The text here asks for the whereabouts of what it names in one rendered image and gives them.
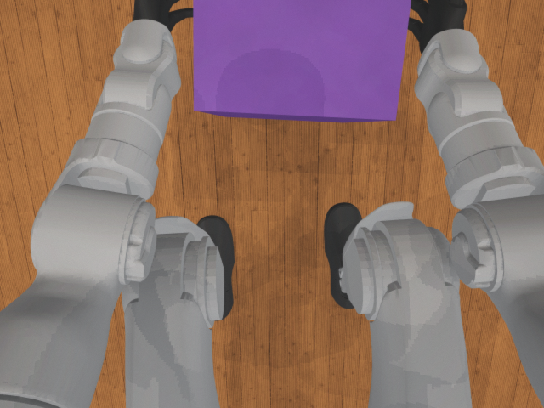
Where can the robot right thigh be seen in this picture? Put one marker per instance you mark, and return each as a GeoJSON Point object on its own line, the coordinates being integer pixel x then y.
{"type": "Point", "coordinates": [419, 356]}

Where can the robot right upper arm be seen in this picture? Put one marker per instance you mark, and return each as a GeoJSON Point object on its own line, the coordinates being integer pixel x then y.
{"type": "Point", "coordinates": [498, 246]}

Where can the left robot forearm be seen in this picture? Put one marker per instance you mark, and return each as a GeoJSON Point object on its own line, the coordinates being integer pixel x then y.
{"type": "Point", "coordinates": [128, 126]}

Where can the robot left upper arm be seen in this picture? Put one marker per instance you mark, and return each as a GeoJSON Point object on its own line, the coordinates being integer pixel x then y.
{"type": "Point", "coordinates": [53, 337]}

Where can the robot left thigh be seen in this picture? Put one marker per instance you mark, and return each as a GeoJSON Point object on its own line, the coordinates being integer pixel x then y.
{"type": "Point", "coordinates": [168, 343]}

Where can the carton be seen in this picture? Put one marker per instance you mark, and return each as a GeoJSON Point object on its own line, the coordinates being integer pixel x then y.
{"type": "Point", "coordinates": [300, 60]}

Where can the right robot forearm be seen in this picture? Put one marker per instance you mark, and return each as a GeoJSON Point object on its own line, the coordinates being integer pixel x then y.
{"type": "Point", "coordinates": [484, 157]}

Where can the robot left hand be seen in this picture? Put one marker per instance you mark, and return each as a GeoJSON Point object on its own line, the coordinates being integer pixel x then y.
{"type": "Point", "coordinates": [158, 10]}

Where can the robot thigh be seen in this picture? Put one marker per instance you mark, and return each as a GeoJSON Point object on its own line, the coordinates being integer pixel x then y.
{"type": "Point", "coordinates": [419, 356]}
{"type": "Point", "coordinates": [168, 343]}

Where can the robot right hand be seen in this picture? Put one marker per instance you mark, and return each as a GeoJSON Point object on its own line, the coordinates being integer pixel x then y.
{"type": "Point", "coordinates": [437, 16]}

